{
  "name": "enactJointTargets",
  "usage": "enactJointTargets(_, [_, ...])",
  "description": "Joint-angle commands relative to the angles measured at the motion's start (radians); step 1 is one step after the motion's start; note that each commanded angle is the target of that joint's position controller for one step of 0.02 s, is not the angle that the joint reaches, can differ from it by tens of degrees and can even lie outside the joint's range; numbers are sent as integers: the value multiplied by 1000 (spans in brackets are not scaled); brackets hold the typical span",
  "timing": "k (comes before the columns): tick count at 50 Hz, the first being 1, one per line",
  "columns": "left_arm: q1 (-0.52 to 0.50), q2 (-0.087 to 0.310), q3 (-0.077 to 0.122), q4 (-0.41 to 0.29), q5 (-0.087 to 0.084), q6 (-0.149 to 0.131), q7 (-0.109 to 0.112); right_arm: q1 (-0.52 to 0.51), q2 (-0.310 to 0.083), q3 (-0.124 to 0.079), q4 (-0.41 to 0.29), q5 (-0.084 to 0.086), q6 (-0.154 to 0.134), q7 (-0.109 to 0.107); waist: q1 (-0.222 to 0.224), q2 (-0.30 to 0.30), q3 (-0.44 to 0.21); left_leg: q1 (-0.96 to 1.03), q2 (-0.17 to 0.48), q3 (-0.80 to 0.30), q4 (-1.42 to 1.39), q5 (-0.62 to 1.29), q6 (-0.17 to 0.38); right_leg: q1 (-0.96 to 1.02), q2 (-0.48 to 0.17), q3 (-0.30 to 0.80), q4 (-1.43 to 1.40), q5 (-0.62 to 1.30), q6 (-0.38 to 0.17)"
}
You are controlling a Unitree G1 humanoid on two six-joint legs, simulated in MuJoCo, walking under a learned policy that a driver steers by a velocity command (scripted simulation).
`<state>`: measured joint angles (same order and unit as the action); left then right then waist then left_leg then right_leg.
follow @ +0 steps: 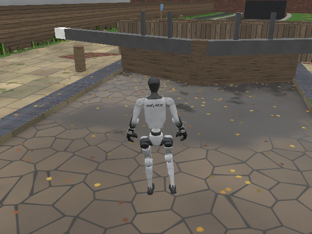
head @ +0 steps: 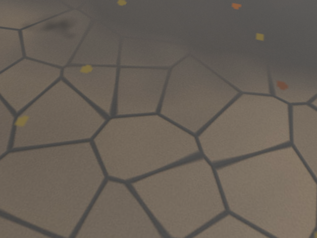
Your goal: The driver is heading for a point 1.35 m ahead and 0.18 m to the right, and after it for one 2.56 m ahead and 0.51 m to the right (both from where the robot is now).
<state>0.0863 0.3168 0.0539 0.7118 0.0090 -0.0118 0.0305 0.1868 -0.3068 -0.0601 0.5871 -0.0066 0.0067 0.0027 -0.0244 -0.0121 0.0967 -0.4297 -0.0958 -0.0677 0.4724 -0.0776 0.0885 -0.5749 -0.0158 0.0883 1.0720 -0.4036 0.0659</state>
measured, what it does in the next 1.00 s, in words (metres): walks ahead, turning right: right foot, then right foot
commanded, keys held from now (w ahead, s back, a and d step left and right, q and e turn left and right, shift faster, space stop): q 0.12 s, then e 0.28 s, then w+e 0.56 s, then w+q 0.04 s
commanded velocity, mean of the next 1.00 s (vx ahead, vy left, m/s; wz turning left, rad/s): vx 0.21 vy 0.00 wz -0.18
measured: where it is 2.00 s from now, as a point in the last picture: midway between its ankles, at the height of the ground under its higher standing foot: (208, 142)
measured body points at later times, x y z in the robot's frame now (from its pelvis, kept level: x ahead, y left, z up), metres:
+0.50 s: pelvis +0.07 -0.06 +0.00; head +0.08 -0.07 +0.45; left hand +0.19 +0.21 -0.10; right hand +0.23 -0.31 -0.09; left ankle +0.10 +0.06 -0.73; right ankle +0.08 -0.17 -0.73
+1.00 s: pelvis +0.25 -0.14 -0.02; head +0.29 -0.16 +0.43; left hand +0.55 +0.02 -0.08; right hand +0.17 -0.43 -0.14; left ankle +0.10 +0.06 -0.72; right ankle +0.33 -0.25 -0.74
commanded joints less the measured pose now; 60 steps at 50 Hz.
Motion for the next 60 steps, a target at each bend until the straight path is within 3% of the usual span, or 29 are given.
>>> enactJointTargets(1, [91, 72, 19, -25, 0, 7, 11, -23, -173, -55, -79, 7, -3, -26, 35, 94, -255, 167, 242, -303, -140, 100, 160, 56, 10, 16, -91, 62, 23])
enactJointTargets(7, [49, 73, 19, -32, -11, -1, -1, -35, -158, -52, -86, 2, 23, -33, 9, 163, -216, 150, 220, -367, -138, -167, 125, 122, 24, 21, -289, 96, 16])
enactJointTargets(11, [99, 36, 8, -16, -6, -20, -25, -33, -75, -12, -66, -2, 29, -22, 27, 161, -233, 152, 219, -339, -55, -59, 91, 319, -1, -31, -553, 199, -28])
enactJointTargets(12, [91, 27, 1, -19, 11, -24, -33, 18, -28, 5, -37, -6, 24, -17, 22, 126, -217, 124, 182, -298, -37, -112, 39, 397, -32, 1, -677, 296, -52])
enactJointTargets(13, [68, 86, 5, -35, 30, -25, -34, 88, -6, 12, -17, -27, 16, -14, -36, -24, -203, 96, 101, -197, 82, -253, -23, 421, -166, 167, -732, 411, -108])
enactJointTargets(14, [-19, 88, -3, -34, 40, -23, -33, 129, -23, 6, -24, -30, 7, -10, -120, -179, -149, 141, 51, -95, 43, -308, -71, 289, -217, 232, -731, 406, -207])
enactJointTargets(15, [-43, 39, -10, -49, 29, -22, -36, 67, -63, -1, -17, -41, 1, -13, -75, -151, -129, 224, 77, -89, 6, -217, -96, 213, -170, 217, -754, 222, -201])
enactJointTargets(16, [0, 48, -7, -37, 18, -23, -38, -9, -83, -10, -21, -36, 0, -15, -29, -125, -116, 256, 69, -82, 9, -166, -98, 202, -117, 183, -750, 105, -157])
enactJointTargets(19, [33, 124, 9, -34, -5, -24, -31, -44, -71, -13, -29, -25, 5, -24, -13, -142, -62, 244, 74, -56, 26, -146, -87, 176, -103, 207, -755, 83, -139])
enactJointTargets(22, [69, 108, 10, -50, -14, -7, -15, -33, -45, -12, -21, -22, -12, -29, 8, -118, -100, 207, 45, 13, 57, -259, -91, 226, -83, 239, -736, -61, -170])
enactJointTargets(25, [118, 126, 22, -62, -25, 5, -7, -45, -20, -15, -26, 1, -47, -19, 25, -127, -53, 120, 27, 51, 103, -365, -85, 228, -100, 355, -772, -327, -228])
enactJointTargets(27, [101, 123, 26, -80, -33, 5, -6, -19, -21, -21, -18, 12, -80, -10, 5, -127, -47, 157, 52, 25, 60, -334, -65, 213, -94, 391, -757, -323, -238])
enactJointTargets(29, [33, 76, 15, -126, -35, 1, -10, 79, -63, -40, 6, 12, -103, -8, -51, -37, -66, 340, 145, -93, -50, -405, -17, 68, -17, 294, -617, -252, -182])
enactJointTargets(31, [-30, 25, 3, -182, -44, -18, -15, 241, -169, -72, 55, -2, -107, -5, -91, 211, -49, 541, 435, -556, -272, -580, 138, -233, 99, 78, -189, -176, -109])
enactJointTargets(32, [-10, 70, 18, -183, -44, -27, -18, 228, -150, -66, 55, -4, -108, -8, -59, 170, -17, 516, 499, -595, -261, -534, 187, -309, 31, 86, -38, -173, -102])
enactJointTargets(34, [29, 65, 21, -158, -44, -33, -33, 196, -103, -52, 48, 9, -103, -21, -43, 101, -26, 533, 441, -429, -255, -431, 148, -342, -18, 71, 55, -41, -92])
enactJointTargets(37, [-23, 36, 12, -169, -40, -34, -58, 165, -101, -44, 59, 1, -95, -25, -52, 100, -16, 462, 360, -175, -301, -155, 93, -285, -55, 3, -1, 103, -61])
enactJointTargets(41, [-87, -5, -10, -197, -35, -34, -81, 159, -141, -49, 91, 9, -88, -24, -69, 106, -29, 393, 323, 26, -304, -8, 72, -141, -63, -72, -224, 239, -36])
enactJointTargets(44, [-110, 20, -5, -209, -39, -33, -93, 170, -184, -58, 115, 26, -83, -17, -66, 119, -28, 367, 342, 93, -292, 15, 49, -17, -40, -124, -351, 271, -65])
enactJointTargets(46, [-89, 52, 9, -216, -38, -29, -96, 167, -203, -63, 128, 35, -77, -15, -32, 128, -35, 387, 368, 128, -233, 192, 32, 57, -9, -152, -399, 236, -109])
enactJointTargets(48, [100, 115, 51, -168, -32, -21, -89, 156, -204, -62, 131, 38, -70, -20, 87, 101, -154, 353, 332, 227, 55, 536, -15, 345, 75, -202, -474, 251, -172])
enactJointTargets(49, [266, 157, 78, -127, -37, -14, -73, 197, -163, -44, 130, 25, -75, -23, 161, 56, -240, 181, 304, 239, 283, 471, -44, 628, 74, -136, -476, 257, -210])
enactJointTargets(50, [344, 252, 88, -112, -40, -10, -49, 245, -20, 3, 94, -25, -84, -15, 120, -245, -321, -163, 190, 239, 672, -371, -105, 903, -203, 314, -548, 179, -311])
enactJointTargets(51, [356, 251, 76, -143, -34, -26, -55, 263, -58, 9, 82, 17, -110, -7, 130, -248, -526, -304, 93, 18, 893, -524, -115, 985, -379, 802, -769, -87, -452])
enactJointTargets(52, [317, 178, 59, -128, -24, -43, -63, 142, -155, -19, 67, 62, -121, -5, 161, -103, -375, -405, 143, -24, 937, -425, -101, 894, -351, 673, -801, -114, -395])
enactJointTargets(53, [274, 153, 49, -115, -21, -53, -63, 88, -149, -14, 53, 68, -126, -6, 136, -97, -256, -410, 188, -4, 886, -334, -80, 751, -319, 507, -798, -44, -360])
enactJointTargets(54, [207, 119, 37, -111, -15, -61, -63, 79, -135, -11, 68, 46, -124, -15, 93, -31, -195, -348, 233, -5, 823, -252, -75, 607, -279, 392, -798, 71, -327])
enactJointTargets(56, [137, 68, 22, -106, 4, -76, -66, 135, -125, -16, 97, 36, -97, -9, 21, -80, -151, -227, 269, -25, 752, -158, -74, 445, -216, 233, -849, 233, -304])
enactJointTargets(60, [150, 70, 29, -51, 7, -110, -59, 116, -72, -9, 117, 35, -60, -9, 12, -26, -83, -255, 239, -54, 642, -43, -98, 391, -192, 38, -922, 427, -288])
